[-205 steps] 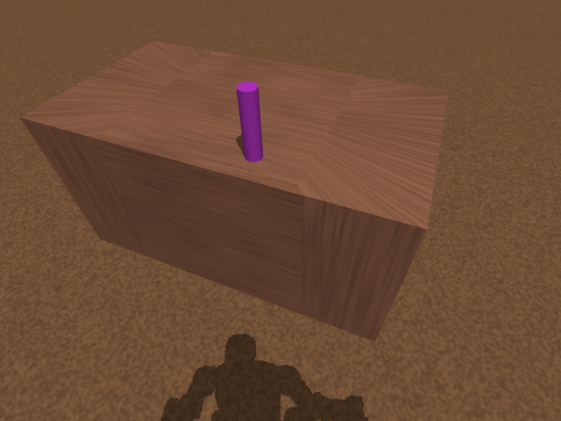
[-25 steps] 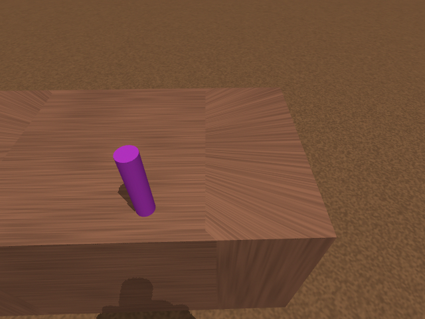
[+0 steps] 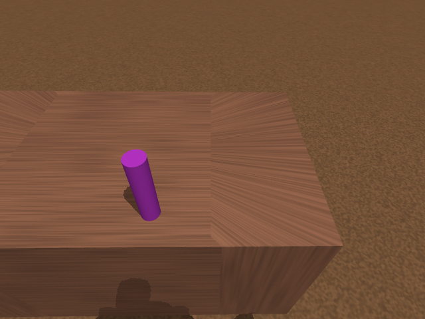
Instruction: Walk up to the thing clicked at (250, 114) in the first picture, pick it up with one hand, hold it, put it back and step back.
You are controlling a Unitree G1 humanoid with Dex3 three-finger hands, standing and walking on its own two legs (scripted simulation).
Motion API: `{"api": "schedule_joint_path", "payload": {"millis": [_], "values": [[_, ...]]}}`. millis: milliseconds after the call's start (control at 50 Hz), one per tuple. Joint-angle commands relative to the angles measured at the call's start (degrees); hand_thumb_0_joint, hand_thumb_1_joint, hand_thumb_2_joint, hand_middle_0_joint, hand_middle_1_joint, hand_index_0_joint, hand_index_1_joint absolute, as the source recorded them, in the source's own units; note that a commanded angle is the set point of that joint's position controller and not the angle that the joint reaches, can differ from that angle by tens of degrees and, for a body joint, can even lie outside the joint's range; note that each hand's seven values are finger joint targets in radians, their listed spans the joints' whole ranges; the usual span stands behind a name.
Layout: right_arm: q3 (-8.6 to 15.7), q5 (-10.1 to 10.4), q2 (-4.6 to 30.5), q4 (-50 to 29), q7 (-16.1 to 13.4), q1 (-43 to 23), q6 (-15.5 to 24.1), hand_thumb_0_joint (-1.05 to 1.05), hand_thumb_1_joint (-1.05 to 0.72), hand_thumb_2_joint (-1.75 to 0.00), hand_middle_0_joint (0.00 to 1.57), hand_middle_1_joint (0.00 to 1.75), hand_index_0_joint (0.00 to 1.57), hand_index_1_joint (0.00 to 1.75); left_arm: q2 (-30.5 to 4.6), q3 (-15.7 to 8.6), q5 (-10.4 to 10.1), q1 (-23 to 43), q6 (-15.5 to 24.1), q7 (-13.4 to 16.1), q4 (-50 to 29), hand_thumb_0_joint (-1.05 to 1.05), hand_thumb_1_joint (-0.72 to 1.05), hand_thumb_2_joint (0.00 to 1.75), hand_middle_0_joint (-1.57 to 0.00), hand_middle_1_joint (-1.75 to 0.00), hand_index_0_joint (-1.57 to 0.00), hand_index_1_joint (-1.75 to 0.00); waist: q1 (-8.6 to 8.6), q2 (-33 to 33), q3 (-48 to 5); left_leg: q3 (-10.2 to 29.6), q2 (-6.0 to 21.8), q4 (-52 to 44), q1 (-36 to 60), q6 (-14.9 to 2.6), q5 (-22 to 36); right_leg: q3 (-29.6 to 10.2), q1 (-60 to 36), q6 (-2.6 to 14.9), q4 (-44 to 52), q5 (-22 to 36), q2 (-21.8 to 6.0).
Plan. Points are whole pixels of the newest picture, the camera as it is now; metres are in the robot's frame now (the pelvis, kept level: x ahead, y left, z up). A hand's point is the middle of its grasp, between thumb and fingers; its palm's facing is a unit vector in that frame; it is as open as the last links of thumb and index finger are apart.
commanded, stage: walk up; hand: left
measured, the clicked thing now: (143, 188) +0.44 +0.19 -0.02
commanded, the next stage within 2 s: stand in 0.34 s
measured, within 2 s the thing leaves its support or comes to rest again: neither
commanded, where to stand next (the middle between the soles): +0.04 -0.03 m, yaw +1 degrees
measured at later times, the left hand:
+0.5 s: hand out of the picture +0.08 +0.25 -0.16, palm faces +0.01 -0.94 -0.33, open 7.4 cm
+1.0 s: hand out of the picture +0.06 +0.26 -0.15, palm faces -0.01 -0.94 -0.35, open 7.4 cm
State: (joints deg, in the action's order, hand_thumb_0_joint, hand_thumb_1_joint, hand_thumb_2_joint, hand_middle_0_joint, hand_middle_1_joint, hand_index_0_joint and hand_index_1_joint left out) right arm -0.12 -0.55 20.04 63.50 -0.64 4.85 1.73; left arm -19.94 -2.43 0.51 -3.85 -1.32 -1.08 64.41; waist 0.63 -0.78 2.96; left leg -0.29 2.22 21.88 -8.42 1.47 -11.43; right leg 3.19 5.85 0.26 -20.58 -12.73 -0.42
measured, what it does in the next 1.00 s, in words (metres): stands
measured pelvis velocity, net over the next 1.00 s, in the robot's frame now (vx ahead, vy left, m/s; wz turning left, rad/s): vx -0.01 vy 0.00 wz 0.00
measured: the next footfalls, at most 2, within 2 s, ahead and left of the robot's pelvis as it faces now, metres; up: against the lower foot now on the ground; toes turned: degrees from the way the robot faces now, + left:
none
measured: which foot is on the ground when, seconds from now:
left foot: down 0.00-1.00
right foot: down 0.00-1.00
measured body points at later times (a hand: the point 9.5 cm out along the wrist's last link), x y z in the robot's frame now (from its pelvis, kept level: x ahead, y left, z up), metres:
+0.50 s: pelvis +0.00 +0.00 +0.00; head +0.01 +0.00 +0.45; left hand +0.08 +0.30 -0.13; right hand +0.08 -0.30 -0.13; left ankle +0.01 +0.14 -0.75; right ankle -0.02 -0.11 -0.75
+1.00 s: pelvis -0.01 +0.00 +0.00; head +0.00 +0.00 +0.45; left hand +0.06 +0.31 -0.13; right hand +0.07 -0.30 -0.13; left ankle +0.01 +0.14 -0.75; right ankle -0.02 -0.11 -0.75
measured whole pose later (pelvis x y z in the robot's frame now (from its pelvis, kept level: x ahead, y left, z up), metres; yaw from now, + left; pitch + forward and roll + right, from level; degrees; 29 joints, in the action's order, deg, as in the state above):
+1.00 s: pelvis -0.01 +0.00 +0.00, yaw +0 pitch -2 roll +0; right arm -0.6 -0.5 20.1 65.1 0.7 5.8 0.5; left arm -20.1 -0.4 0.5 -6.3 0.7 -0.2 65.7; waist 0.3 0.4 3.2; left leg -0.4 1.7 18.1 -7.0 1.2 -8.7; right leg 3.2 4.7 -0.1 -17.4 -10.4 -0.9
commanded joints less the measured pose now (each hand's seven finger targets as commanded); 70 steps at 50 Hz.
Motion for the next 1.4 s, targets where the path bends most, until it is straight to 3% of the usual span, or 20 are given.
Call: {"api": "schedule_joint_path", "payload": {"millis": [0,260,300,340,420,740,880,1140,1380], "values": [[2.6,-0.2,12.8,-3.1,-0.9,-2.1,1.2,0.0,-0.9,-0.9,0.2,0.3,0.2,0.3,-11.6,-2.1,0.3,3.0,1.4,0.4,-3.7,0.0,0.9,0.9,-0.2,-0.3,-0.2,-0.3,-0.53,1.1,-4.9,4.0,5.6,-3.2,0.3,-2.98,11.2,-5.6,-1.5,1.05,4.0,8.2,-6.7],[2.6,-0.3,12.5,-3.0,-0.9,-1.5,1.1,0.0,-0.9,-0.9,0.2,0.3,0.2,0.3,-11.6,-2.5,0.4,2.3,1.4,0.4,-4.2,0.0,0.9,0.9,-0.2,-0.3,-0.2,-0.3,-0.42,0.8,-4.7,4.2,4.8,-3.4,-0.3,-2.83,9.2,-5.2,-1.5,1.15,4.5,6.1,-6.5],[2.4,-0.3,12.3,-3.0,-0.9,-0.8,1.1,0.0,-0.9,-0.9,0.2,0.3,0.2,0.3,-11.6,-2.6,0.4,2.6,1.5,0.4,-4.4,0.0,0.9,0.9,-0.2,-0.3,-0.2,-0.3,-0.53,0.5,-4.6,4.2,4.7,-3.2,-0.6,-2.67,9.9,-5.5,-1.9,1.13,4.6,6.7,-6.7],[2.1,-0.2,11.8,-3.0,-0.4,-3.1,0.5,0.0,-0.9,-0.9,0.2,0.3,0.2,0.3,-11.4,-1.5,-0.1,1.3,2.6,1.0,-3.5,0.0,0.9,0.9,-0.2,-0.3,-0.2,-0.3,-0.01,2.8,-5.4,4.9,5.7,-3.2,1.9,-2.31,14.4,-6.3,-2.3,0.73,4.9,13.0,-8.0],[2.0,0.1,11.9,-2.4,-0.1,-2.2,0.1,0.0,-0.9,-0.9,0.2,0.3,0.2,0.3,-12.0,-1.1,-0.1,1.7,3.1,1.3,-3.0,0.0,0.9,0.9,-0.2,-0.3,-0.2,-0.3,-0.62,1.0,-6.3,4.8,5.8,-3.6,3.1,-2.31,14.3,-6.1,-3.0,0.74,5.3,14.4,-8.0],[1.9,-0.1,12.2,-1.8,0.4,-2.3,0.0,0.0,-0.9,-0.9,0.2,0.3,0.2,0.3,-12.0,-0.3,0.0,0.7,3.3,1.4,-2.0,0.0,0.9,0.9,-0.2,-0.3,-0.2,-0.3,-0.46,1.2,-4.1,5.3,5.8,-6.5,2.5,-2.24,7.6,-6.2,-1.0,0.43,7.0,6.3,-7.8],[1.9,-0.1,12.0,-2.0,0.4,-2.1,0.1,0.0,-0.9,-0.9,0.2,0.3,0.2,0.3,-12.5,-0.2,0.0,0.4,3.4,1.4,-2.4,0.0,0.9,0.9,-0.2,-0.3,-0.2,-0.3,-0.42,0.7,-5.2,5.2,5.9,-6.1,3.6,-2.42,9.9,-6.0,-0.9,0.5,6.5,8.1,-7.9],[1.8,0.0,12.1,-1.6,0.4,-1.6,0.1,0.0,-0.9,-0.9,0.2,0.3,0.2,0.3,-12.5,0.0,0.0,-0.9,3.2,1.3,-2.0,0.0,0.9,0.9,-0.2,-0.3,-0.2,-0.3,-0.42,1.4,-4.0,5.4,5.6,-6.7,2.3,-2.2,7.7,-6.3,-0.6,0.62,6.5,6.7,-7.8],[1.7,-0.1,12.2,-1.7,0.4,-1.3,0.0,0.0,-0.9,-0.9,0.2,0.3,0.2,0.3,-12.4,0.1,0.0,-1.0,3.4,1.4,-2.4,0.0,0.9,0.9,-0.2,-0.3,-0.2,-0.3,-0.46,1.2,-4.2,5.1,5.8,-6.0,2.9,-2.37,9.7,-6.4,-0.6,0.56,6.6,8.7,-7.9]]}}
